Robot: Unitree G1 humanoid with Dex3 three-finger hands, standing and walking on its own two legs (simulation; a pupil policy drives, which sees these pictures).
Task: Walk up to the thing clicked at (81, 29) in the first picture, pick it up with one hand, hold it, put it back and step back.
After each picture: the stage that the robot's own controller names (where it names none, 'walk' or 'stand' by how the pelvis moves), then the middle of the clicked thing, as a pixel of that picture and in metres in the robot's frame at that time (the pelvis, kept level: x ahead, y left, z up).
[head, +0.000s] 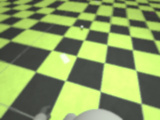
stand; (81, 28) +2.27 +0.29 -0.72
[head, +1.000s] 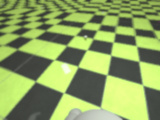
walk; (85, 38) +2.14 +0.33 -0.72
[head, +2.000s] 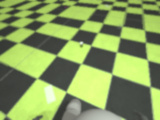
walk; (81, 44) +1.49 +0.33 -0.72
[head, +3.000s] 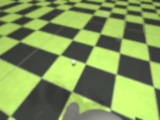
walk; (73, 63) +0.95 +0.34 -0.71
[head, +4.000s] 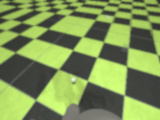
walk; (73, 81) +0.63 +0.26 -0.72
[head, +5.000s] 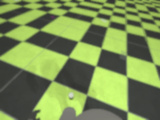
walk; (71, 96) +0.39 +0.16 -0.70
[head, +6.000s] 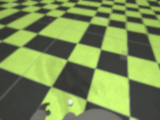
stand; (70, 102) +0.30 +0.20 -0.72
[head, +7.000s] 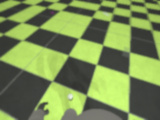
stand; (70, 97) +0.33 +0.20 -0.72
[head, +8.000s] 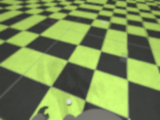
stand; (69, 102) +0.33 +0.22 -0.72
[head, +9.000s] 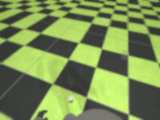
stand; (70, 99) +0.35 +0.21 -0.73
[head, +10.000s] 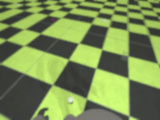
stand; (70, 100) +0.34 +0.20 -0.73
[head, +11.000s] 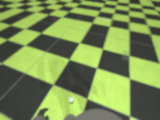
stand; (71, 100) +0.34 +0.20 -0.73
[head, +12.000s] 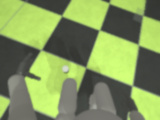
go down; (65, 69) +0.40 +0.21 -0.46
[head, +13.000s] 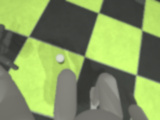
go down; (60, 59) +0.42 +0.24 -0.32
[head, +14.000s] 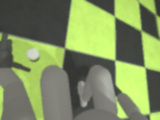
close in; (33, 55) +0.39 +0.28 -0.23
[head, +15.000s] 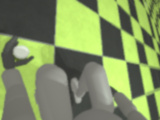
close; (21, 54) +0.40 +0.29 -0.22
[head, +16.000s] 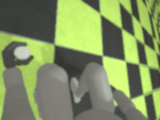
lift; (22, 54) +0.38 +0.29 -0.23
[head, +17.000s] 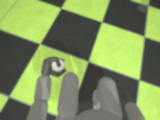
lift; (59, 67) +0.32 +0.22 -0.06
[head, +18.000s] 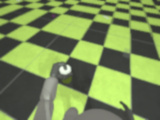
hold; (66, 74) +0.32 +0.17 +0.03
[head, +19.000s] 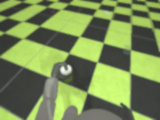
hold; (66, 74) +0.33 +0.16 +0.01
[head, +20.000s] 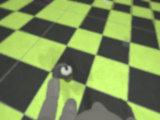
crouch; (67, 74) +0.33 +0.16 -0.05
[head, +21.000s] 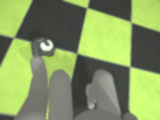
lower; (48, 49) +0.46 +0.24 -0.11
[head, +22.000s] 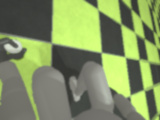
lower; (15, 50) +0.42 +0.29 -0.23
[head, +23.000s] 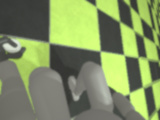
lower; (14, 50) +0.42 +0.29 -0.23
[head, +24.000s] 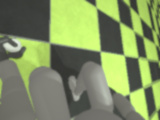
lower; (14, 49) +0.42 +0.29 -0.23
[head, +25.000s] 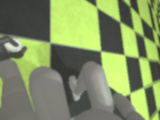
lower; (15, 49) +0.42 +0.29 -0.22
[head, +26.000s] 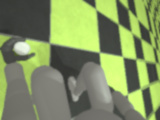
open; (21, 52) +0.41 +0.27 -0.23
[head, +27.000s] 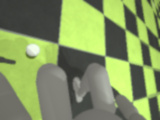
stand; (32, 52) +0.40 +0.26 -0.23
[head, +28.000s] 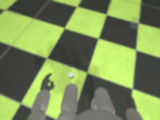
walk; (71, 75) +0.41 +0.18 -0.52
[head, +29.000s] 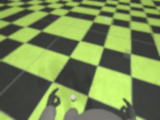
stand; (73, 98) +0.37 +0.16 -0.67
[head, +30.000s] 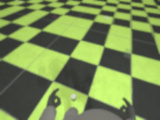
stand; (73, 97) +0.37 +0.16 -0.67
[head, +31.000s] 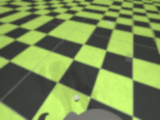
stand; (76, 98) +0.40 +0.15 -0.72
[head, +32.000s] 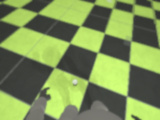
walk; (75, 82) +0.44 +0.13 -0.69
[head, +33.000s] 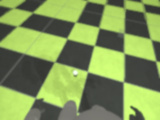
walk; (75, 73) +0.57 +0.17 -0.70
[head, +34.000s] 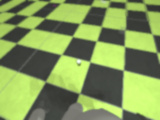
walk; (79, 63) +0.86 +0.23 -0.70
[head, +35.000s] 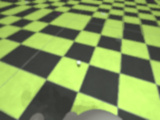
stand; (78, 64) +0.99 +0.19 -0.71
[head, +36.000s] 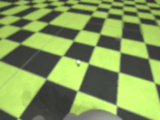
stand; (78, 63) +1.00 +0.20 -0.73
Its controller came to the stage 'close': yes
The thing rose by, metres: 0.71
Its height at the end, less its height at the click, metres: +0.00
